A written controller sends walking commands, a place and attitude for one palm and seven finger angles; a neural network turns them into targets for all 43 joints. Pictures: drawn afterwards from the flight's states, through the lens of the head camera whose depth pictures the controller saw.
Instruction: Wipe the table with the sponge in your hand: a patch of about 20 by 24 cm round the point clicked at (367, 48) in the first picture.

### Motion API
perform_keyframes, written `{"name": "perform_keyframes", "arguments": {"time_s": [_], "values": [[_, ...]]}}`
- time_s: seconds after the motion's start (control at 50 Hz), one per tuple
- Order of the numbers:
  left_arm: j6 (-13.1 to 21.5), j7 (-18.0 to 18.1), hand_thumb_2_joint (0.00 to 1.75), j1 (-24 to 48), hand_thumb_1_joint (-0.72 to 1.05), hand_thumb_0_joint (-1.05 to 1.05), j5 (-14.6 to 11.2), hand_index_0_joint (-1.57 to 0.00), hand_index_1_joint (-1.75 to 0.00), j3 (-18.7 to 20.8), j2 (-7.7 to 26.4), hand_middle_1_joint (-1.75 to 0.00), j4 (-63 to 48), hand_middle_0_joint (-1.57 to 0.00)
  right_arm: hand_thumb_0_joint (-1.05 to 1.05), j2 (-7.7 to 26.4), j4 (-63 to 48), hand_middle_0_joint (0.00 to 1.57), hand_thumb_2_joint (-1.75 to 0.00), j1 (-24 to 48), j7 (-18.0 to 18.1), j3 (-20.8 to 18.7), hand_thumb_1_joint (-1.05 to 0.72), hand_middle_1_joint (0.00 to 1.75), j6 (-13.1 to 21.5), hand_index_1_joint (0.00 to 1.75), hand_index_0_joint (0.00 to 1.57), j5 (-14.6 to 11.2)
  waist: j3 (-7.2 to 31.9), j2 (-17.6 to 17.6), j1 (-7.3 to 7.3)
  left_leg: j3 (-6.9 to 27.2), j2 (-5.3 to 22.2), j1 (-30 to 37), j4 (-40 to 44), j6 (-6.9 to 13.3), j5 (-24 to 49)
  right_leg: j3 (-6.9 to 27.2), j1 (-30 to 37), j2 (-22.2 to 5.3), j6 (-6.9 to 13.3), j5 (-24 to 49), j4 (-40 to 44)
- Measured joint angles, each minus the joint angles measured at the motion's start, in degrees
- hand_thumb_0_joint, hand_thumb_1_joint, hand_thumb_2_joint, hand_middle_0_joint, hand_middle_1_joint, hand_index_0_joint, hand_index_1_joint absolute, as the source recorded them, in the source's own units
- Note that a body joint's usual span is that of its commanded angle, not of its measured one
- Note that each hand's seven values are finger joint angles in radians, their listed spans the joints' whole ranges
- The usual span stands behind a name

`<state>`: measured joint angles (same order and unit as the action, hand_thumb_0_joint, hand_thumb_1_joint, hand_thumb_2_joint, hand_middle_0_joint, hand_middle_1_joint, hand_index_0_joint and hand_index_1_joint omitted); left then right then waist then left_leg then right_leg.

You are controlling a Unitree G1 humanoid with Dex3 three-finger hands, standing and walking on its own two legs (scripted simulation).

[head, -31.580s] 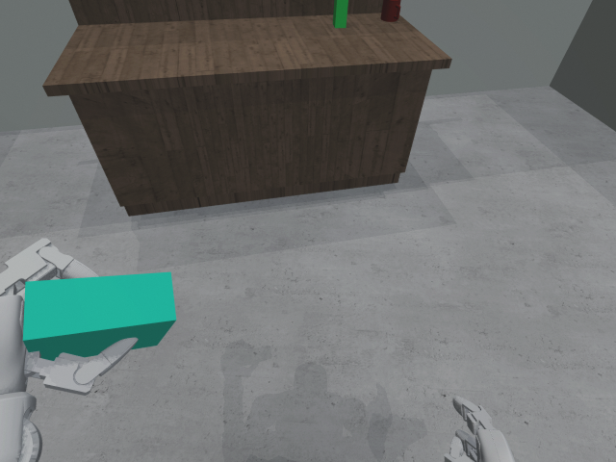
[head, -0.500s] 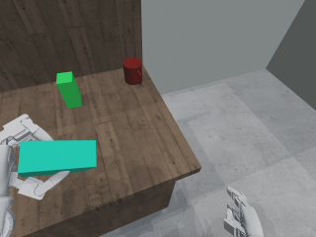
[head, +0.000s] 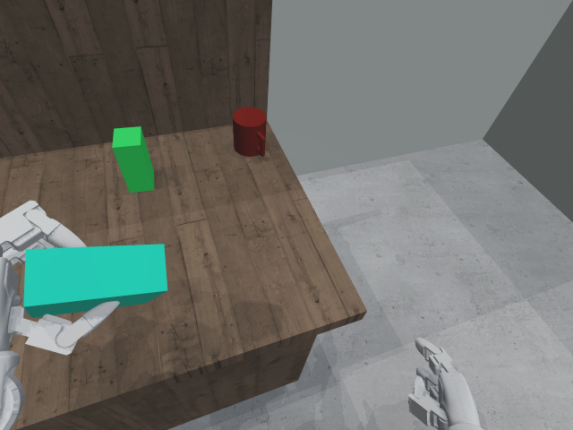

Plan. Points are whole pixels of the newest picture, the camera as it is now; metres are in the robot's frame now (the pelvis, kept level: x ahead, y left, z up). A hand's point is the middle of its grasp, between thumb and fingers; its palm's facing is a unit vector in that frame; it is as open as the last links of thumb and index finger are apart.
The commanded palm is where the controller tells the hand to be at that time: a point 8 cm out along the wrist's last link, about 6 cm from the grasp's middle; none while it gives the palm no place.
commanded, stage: come to a stop and stand still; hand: left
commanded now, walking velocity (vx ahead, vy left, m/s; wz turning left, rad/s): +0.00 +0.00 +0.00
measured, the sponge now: (116, 279) +0.24 +0.21 +0.13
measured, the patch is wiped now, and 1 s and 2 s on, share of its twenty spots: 0.00 0.00 0.00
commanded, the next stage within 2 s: look again from close up in 0.12 s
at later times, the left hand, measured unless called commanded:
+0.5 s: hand (61, 283) +0.22 +0.25 +0.16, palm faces +0.36 -0.86 -0.36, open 9.1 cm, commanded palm +0.16 +0.28 +0.17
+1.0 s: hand (69, 317) +0.19 +0.23 +0.15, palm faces +0.38 -0.70 -0.61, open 9.1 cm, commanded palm +0.15 +0.27 +0.17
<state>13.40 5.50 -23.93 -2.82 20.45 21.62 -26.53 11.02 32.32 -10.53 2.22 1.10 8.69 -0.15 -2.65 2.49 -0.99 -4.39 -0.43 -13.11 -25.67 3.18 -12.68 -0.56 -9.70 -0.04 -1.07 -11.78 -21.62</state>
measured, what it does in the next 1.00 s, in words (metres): stands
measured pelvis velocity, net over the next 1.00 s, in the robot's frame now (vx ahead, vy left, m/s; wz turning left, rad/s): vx -0.02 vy -0.04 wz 0.06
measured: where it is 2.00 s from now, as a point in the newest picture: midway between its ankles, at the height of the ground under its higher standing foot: outside the picture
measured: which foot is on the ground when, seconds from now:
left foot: down 0.00-1.00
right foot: down 0.00-1.00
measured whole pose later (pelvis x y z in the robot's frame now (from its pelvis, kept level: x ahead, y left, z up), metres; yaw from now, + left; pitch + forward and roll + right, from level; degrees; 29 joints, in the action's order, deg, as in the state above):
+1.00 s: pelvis -0.02 -0.04 -0.02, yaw +4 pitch +0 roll +0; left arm 3.7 3.1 -19.9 4.5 19.2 28.5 -23.4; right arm 12.6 35.1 -8.1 1.1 1.9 5.5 1.3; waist -0.7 -0.7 -3.4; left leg -0.4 0.0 -20.3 -35.1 0.4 -14.7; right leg -3.1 -16.9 1.1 2.2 -18.5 -35.5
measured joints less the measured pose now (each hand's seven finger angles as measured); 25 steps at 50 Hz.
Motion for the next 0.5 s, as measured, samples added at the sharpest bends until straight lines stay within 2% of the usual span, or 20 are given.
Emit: {"name": "perform_keyframes", "arguments": {"time_s": [0.16,0.5], "values": [[-0.57,0.27,1.08,0.13,-0.44,-0.01,0.18,-0.84,-1.42,-0.29,-0.86,-1.42,-0.62,-0.82,0.01,0.19,1.17,0.2,-0.9,-0.86,0.13,0.11,-0.91,0.3,-0.45,0.3,0.2,0.01,-0.34,-0.27,-0.77,0.03,-0.16,0.2,0.28,0.13,0.26,-0.04,0.24,-0.14,-0.15,0.25,0.3],[-0.97,0.12,1.08,-0.84,-0.44,-0.01,0.28,-0.84,-1.42,-0.23,-0.34,-1.42,-1.2,-0.82,0.01,-0.13,1.36,0.2,-0.9,-1.06,0.2,0.03,-0.91,0.3,-0.73,0.3,0.2,-0.04,-0.4,-0.41,0.06,0.02,-0.17,0.01,0.46,0.25,0.56,-0.02,0.18,-0.15,-0.23,0.71,0.77]]}}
